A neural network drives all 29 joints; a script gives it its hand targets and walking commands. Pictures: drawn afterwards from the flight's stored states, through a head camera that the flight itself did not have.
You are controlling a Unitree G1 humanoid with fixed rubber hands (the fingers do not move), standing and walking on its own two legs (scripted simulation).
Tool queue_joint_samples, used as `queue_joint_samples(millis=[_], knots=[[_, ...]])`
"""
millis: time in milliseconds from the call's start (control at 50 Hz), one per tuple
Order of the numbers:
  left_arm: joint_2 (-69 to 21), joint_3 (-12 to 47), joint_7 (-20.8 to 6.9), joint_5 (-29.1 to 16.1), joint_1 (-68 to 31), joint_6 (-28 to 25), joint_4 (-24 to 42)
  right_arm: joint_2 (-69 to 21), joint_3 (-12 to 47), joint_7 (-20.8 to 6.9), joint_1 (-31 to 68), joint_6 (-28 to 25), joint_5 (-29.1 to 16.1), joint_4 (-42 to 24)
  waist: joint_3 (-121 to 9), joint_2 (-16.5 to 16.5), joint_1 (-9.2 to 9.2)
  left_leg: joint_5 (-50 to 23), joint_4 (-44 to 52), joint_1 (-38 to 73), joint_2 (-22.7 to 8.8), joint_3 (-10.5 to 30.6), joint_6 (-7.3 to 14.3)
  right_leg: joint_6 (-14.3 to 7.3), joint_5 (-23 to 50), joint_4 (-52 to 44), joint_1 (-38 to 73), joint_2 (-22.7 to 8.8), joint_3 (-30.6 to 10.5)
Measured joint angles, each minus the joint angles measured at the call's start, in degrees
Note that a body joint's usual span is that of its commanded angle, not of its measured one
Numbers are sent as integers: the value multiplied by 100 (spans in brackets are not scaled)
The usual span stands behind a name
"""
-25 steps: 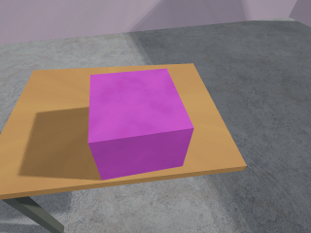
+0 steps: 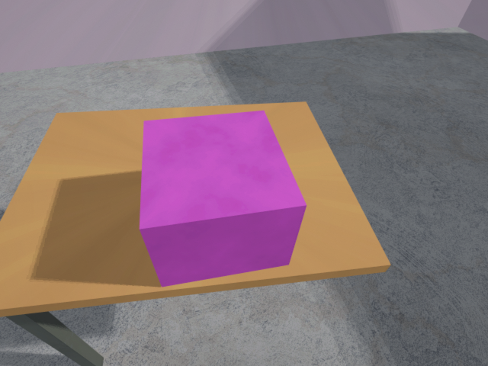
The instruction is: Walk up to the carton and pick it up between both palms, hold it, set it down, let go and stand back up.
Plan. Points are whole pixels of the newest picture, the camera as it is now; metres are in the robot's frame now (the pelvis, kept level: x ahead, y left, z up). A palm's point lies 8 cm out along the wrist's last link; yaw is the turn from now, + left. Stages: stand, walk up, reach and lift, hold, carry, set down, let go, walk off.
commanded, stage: stand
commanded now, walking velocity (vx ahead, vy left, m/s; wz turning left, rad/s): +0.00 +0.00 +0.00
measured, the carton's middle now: (216, 192) +0.49 +0.07 -0.02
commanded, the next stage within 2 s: none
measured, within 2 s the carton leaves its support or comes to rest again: neither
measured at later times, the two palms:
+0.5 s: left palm out of the picture +0.02 +0.25 -0.13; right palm out of the picture +0.02 -0.25 -0.13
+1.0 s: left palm out of the picture +0.01 +0.24 -0.13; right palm out of the picture +0.01 -0.25 -0.13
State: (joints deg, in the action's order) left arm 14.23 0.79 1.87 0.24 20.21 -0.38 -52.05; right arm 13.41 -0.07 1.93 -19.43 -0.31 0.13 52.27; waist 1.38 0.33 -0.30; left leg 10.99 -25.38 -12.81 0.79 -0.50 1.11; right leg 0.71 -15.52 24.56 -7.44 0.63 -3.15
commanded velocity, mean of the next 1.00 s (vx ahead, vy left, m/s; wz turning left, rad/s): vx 0.00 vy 0.00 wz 0.00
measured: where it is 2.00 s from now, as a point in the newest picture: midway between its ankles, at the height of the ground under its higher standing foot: outside the picture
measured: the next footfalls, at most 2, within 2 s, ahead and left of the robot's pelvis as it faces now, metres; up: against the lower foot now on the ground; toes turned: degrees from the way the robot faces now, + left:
none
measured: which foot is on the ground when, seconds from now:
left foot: down 0.00-1.00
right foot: down 0.00-1.00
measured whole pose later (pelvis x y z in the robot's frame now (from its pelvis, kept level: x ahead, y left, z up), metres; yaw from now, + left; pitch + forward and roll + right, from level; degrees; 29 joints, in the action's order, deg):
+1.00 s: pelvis +0.00 +0.00 +0.00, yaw +0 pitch -2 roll +0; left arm 13.0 0.8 2.5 0.0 18.9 -0.4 -55.4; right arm 11.9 -0.1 2.6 -18.2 -0.3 0.1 56.5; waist 2.4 0.5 -0.2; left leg 10.6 -24.3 -12.2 0.5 0.3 0.5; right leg 0.4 -15.1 23.1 -6.5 0.8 -2.6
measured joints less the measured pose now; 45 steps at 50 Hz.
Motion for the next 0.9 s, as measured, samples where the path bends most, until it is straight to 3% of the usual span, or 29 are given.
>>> queue_joint_samples(millis=[900], knots=[[-122,10,59,-23,-130,-5,-333,-145,3,63,105,0,5,395,113,7,9,-30,99,65,-28,81,-57,-37,39,-142,98,16,58]])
